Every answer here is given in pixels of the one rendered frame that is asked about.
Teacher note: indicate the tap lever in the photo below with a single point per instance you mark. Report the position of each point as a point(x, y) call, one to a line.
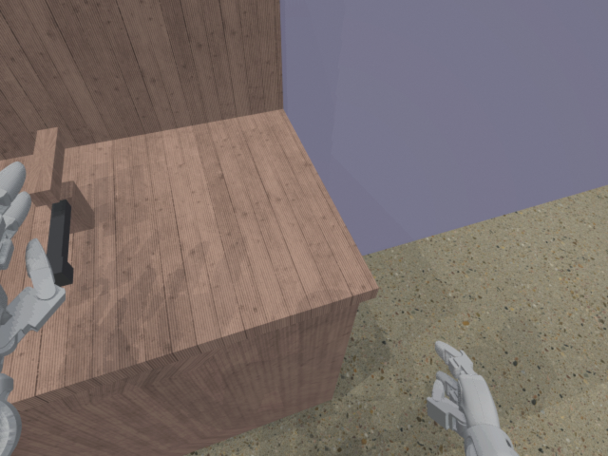
point(58, 240)

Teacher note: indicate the robot right forearm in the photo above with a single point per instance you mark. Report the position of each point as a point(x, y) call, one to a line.
point(487, 440)

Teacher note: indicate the robot left forearm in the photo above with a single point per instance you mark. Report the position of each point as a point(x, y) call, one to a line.
point(10, 420)

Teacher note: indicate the right robot hand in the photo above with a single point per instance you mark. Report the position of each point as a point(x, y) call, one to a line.
point(470, 402)

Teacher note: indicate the counter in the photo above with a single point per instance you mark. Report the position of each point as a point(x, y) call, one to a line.
point(215, 284)

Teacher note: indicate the left robot hand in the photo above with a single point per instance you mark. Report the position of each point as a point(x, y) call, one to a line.
point(32, 308)

